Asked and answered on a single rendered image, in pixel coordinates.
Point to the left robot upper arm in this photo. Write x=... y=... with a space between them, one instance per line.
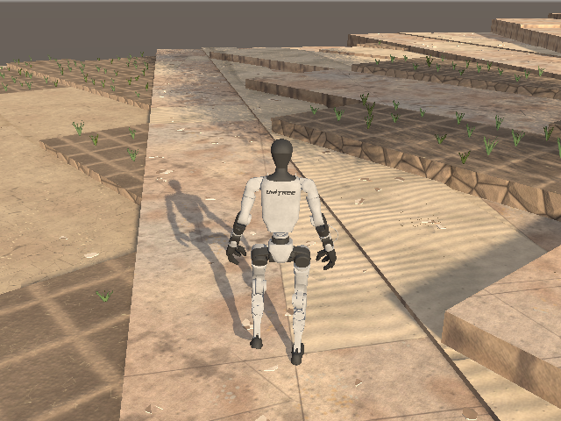
x=253 y=185

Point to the robot right forearm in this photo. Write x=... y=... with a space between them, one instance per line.
x=324 y=235

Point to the humanoid robot head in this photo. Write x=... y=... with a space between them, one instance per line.
x=281 y=151

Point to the robot right hand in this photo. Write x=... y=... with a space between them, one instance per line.
x=331 y=255

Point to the right robot upper arm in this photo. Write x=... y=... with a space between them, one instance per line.
x=313 y=200

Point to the robot left forearm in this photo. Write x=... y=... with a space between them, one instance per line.
x=237 y=233

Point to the robot left hand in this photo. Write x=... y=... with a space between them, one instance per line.
x=235 y=250

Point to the robot right foot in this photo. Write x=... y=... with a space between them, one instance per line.
x=297 y=357

